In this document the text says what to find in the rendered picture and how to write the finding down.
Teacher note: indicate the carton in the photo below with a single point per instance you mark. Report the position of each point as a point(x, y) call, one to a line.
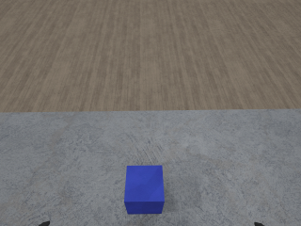
point(144, 190)

